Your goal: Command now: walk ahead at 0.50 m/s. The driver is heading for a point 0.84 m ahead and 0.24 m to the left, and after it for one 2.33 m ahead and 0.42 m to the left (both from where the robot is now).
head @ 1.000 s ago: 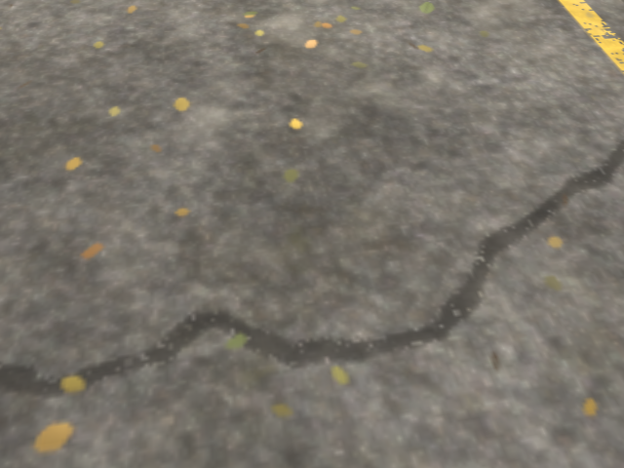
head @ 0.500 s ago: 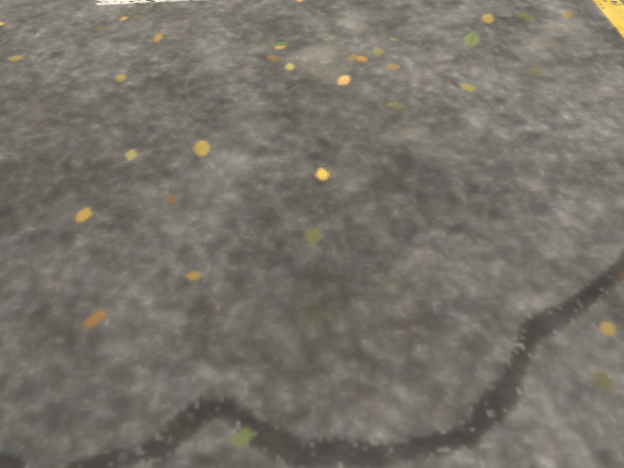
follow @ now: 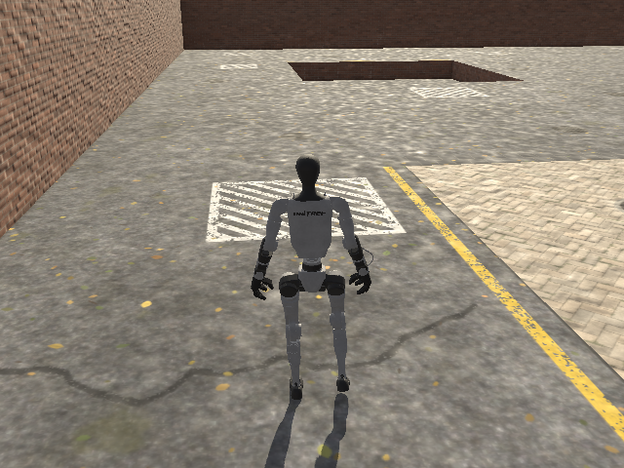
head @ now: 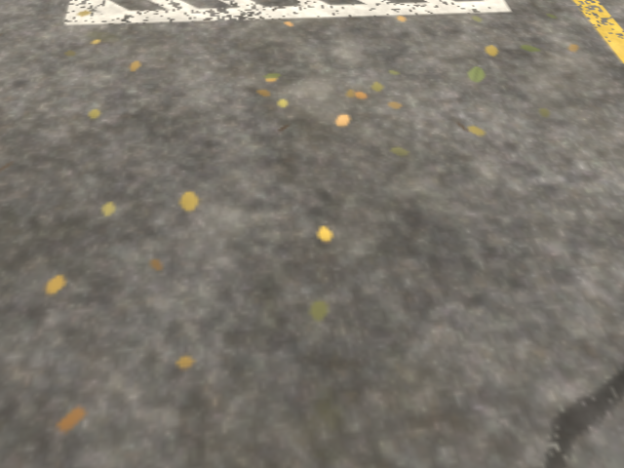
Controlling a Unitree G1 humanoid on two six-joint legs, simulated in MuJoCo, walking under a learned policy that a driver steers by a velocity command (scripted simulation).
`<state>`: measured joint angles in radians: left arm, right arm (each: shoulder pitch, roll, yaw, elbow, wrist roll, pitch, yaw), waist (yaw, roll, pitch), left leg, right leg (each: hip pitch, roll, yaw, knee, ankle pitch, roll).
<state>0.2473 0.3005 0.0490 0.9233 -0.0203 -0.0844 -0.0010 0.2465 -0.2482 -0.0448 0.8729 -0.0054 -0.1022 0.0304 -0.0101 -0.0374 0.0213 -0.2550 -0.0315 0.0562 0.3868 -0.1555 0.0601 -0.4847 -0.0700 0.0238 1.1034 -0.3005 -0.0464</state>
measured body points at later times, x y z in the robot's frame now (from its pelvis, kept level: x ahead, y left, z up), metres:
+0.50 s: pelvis +0.28 -0.06 -0.01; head +0.31 -0.07 +0.44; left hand +0.42 +0.21 -0.12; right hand +0.30 -0.33 -0.15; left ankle +0.15 +0.09 -0.65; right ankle +0.35 -0.14 -0.74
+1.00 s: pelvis +0.55 +0.01 -0.03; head +0.59 +0.02 +0.42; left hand +0.52 +0.29 -0.16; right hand +0.79 -0.20 -0.12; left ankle +0.63 +0.10 -0.74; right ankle +0.39 -0.15 -0.67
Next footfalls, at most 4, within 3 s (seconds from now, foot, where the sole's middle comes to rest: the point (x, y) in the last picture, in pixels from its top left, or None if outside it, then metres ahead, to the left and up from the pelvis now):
0.38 right None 0.39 -0.14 -0.78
0.94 left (260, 387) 0.67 0.11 -0.78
1.42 right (301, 268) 1.00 0.02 -0.78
1.92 left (156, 252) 1.05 0.40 -0.78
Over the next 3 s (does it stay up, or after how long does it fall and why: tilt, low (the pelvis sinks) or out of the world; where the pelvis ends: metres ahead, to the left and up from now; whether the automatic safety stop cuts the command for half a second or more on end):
stays up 1.54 0.46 -0.02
